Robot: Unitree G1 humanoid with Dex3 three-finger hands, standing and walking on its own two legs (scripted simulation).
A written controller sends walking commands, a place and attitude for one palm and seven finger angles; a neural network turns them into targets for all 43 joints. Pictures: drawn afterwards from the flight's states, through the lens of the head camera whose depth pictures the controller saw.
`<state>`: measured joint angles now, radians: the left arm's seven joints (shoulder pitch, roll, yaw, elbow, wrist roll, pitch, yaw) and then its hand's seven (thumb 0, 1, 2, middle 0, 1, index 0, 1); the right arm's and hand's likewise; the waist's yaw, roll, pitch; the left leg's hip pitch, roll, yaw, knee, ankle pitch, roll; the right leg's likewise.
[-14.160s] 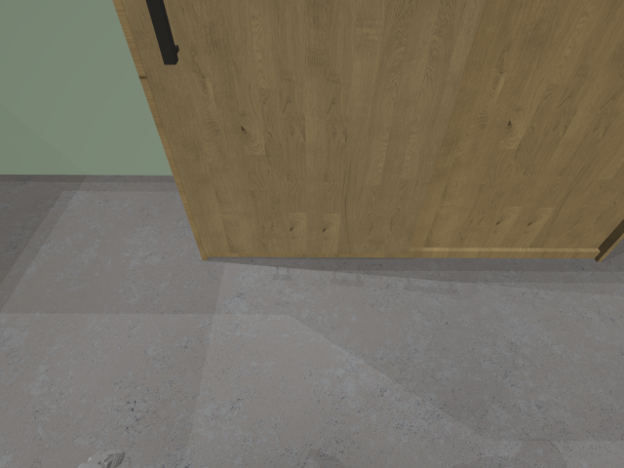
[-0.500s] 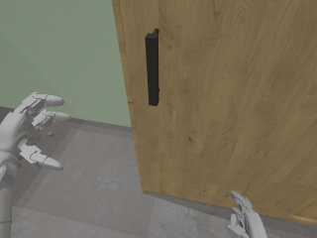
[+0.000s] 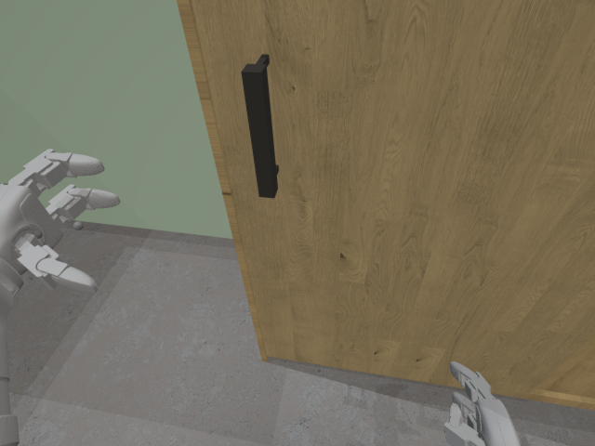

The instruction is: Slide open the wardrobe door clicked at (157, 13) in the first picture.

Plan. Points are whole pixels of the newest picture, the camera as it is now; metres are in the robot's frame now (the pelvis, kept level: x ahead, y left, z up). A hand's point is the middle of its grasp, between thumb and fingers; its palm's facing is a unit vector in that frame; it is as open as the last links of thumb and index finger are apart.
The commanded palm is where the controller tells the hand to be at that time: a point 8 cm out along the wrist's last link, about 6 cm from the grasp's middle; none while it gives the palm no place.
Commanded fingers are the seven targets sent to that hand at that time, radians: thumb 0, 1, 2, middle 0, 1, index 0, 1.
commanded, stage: raise the hand with hooked fingers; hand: left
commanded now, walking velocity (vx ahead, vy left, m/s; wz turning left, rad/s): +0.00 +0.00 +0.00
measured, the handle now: (266, 130) +0.52 +0.11 +0.18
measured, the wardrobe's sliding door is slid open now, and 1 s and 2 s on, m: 0.00 0.00 0.00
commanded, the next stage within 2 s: move the hooked fingers beside the handle in 0.20 s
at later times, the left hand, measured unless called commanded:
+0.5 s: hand (92, 218) +0.29 +0.27 +0.20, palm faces +0.00 -1.00 -0.08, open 14.0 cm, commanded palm +0.27 +0.30 +0.21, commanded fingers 0.00 -0.50 0.30 -0.30 -1.20 -0.30 -1.20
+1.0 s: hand (148, 189) +0.34 +0.22 +0.21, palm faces -0.06 -1.00 -0.06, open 14.0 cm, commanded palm +0.33 +0.27 +0.20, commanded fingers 0.00 -0.50 0.30 -0.30 -1.20 -0.30 -1.20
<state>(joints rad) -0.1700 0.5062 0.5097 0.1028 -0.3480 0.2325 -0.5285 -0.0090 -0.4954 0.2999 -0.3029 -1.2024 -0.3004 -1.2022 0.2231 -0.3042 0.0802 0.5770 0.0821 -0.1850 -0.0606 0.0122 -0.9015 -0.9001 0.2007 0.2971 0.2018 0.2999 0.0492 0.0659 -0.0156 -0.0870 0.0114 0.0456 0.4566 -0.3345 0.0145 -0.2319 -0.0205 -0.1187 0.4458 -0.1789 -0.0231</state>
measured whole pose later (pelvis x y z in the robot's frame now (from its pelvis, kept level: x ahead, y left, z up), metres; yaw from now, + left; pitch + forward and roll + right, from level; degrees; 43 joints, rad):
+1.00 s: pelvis +0.00 +0.00 +0.00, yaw +0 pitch -1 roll +0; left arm -0.42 0.40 0.33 0.26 -0.27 0.22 -0.39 -0.01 -0.50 0.30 -0.30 -1.20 -0.30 -1.20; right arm 0.23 -0.28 0.08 0.61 0.08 -0.16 -0.08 0.01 -0.90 -0.90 0.20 0.30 0.20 0.30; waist 0.04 0.06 -0.02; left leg -0.10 0.00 0.05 0.43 -0.31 0.02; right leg -0.25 -0.03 -0.11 0.44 -0.17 -0.02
